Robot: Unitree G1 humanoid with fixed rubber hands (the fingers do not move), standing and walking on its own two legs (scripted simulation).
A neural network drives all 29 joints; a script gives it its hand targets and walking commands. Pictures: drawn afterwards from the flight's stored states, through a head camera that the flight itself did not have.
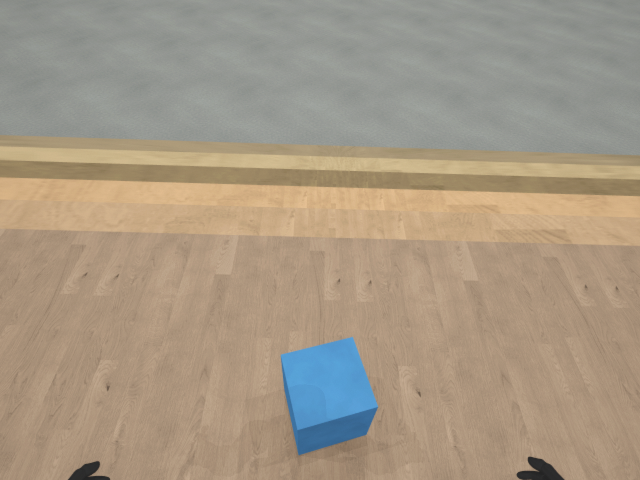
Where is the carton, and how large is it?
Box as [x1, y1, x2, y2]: [281, 337, 377, 454]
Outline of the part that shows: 352,337 281,354 284,389 298,454 363,435 366,433 377,408 377,405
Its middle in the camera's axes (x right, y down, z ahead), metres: +0.01 +0.45 +1.11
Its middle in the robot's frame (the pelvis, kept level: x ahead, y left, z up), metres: +0.45 -0.04 -0.66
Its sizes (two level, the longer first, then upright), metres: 0.210 0.200 0.250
